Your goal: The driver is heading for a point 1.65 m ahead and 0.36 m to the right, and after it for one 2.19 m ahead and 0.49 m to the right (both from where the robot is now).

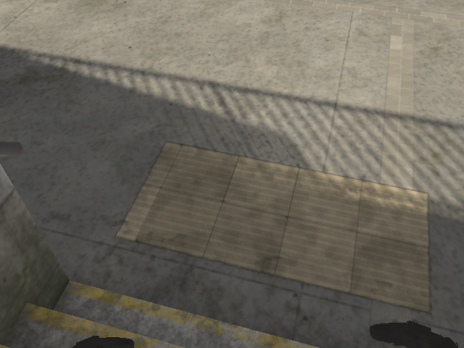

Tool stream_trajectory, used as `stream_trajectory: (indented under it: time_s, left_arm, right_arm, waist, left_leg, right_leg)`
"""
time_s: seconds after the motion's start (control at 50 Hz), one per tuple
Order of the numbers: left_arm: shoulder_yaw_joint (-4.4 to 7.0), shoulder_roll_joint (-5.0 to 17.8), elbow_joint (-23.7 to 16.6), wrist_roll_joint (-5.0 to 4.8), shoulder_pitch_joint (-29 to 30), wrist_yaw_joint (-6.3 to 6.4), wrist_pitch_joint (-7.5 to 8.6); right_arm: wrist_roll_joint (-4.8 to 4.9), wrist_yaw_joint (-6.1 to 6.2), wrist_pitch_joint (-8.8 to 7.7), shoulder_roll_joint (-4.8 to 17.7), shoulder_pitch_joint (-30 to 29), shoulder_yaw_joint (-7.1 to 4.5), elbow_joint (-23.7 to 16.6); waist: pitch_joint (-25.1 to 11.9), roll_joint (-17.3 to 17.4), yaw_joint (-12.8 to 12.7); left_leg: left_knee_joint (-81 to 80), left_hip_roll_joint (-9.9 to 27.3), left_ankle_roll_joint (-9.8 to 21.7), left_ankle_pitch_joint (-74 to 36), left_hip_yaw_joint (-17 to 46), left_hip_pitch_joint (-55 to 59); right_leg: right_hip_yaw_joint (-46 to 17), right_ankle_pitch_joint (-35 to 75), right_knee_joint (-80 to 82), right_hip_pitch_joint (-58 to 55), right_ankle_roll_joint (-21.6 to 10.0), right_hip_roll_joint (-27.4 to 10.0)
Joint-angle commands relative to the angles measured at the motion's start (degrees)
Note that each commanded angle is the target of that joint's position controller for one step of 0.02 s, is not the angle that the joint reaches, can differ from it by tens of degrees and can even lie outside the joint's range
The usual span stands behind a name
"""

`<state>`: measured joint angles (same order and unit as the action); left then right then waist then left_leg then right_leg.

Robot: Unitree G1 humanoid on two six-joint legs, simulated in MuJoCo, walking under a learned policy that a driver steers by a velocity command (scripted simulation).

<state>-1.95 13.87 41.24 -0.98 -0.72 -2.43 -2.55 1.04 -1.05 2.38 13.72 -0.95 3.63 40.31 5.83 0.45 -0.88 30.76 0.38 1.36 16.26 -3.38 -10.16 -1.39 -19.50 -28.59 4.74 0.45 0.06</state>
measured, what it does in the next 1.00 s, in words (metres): stands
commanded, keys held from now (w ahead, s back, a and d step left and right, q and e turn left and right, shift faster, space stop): w+shift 1.00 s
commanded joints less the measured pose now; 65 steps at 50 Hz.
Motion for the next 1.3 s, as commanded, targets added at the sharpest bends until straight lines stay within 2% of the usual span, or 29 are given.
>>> stream_trajectory:
  time_s: [0.02, 0.94, 0.96, 1.08, 1.3]
  left_arm:
    - [1.47, 5.88, -5.03, -0.01, 5.31, 0.08, 0.92]
    - [0.8, 5.89, -7.6, 0.0, 6.79, -0.38, 1.02]
    - [0.91, 5.54, -7.68, -0.47, 7.99, -0.22, 1.17]
    - [1.02, 5.39, -7.85, -0.37, 8.02, -0.24, 1.23]
    - [1.19, 5.17, -7.84, -0.45, 8.81, -0.16, 1.22]
  right_arm:
    - [-0.01, 0.12, -0.98, 5.59, -5.96, -1.52, -5.24]
    - [-0.23, 0.08, -1.33, 4.73, -5.34, -1.35, -7.75]
    - [-0.06, -0.08, -1.43, 4.04, -5.37, -1.23, -8.14]
    - [-0.07, -0.02, -1.49, 4.25, -5.3, -1.36, -8.4]
    - [-0.15, 0.01, -1.44, 3.93, -5.22, -1.31, -8.99]
  waist:
    - [-8.49, 0.19, 0.04]
    - [-9.08, 0.2, -0.13]
    - [-8.78, -0.74, 0.4]
    - [-8.88, 0.27, 0.14]
    - [-9.46, -0.06, 0.21]
  left_leg:
    - [-3.15, 4.86, 0.29, -17.61, 5.58, 4.94]
    - [-2.35, 6.06, -0.67, -17.11, 4.2, 3.35]
    - [-2.87, 6.16, -0.6, -15.39, 4.06, 3.81]
    - [-3.28, 6.35, -0.58, -15.88, 4.28, 4.03]
    - [-2.87, 6.48, -0.9, -17.65, 3.86, 4.23]
  right_leg:
    - [-4.6, 13.14, 4.07, 2.33, -4.18, -3.96]
    - [-6.95, 12.91, 3.81, 2.67, -4.74, -3.41]
    - [-7.1, 12.04, 4.2, 3.09, -4.28, -3.63]
    - [-7.08, 12.16, 4.12, 2.43, -4.12, -3.42]
    - [-7.35, 16.21, 3.53, 1.56, -4.02, -3.37]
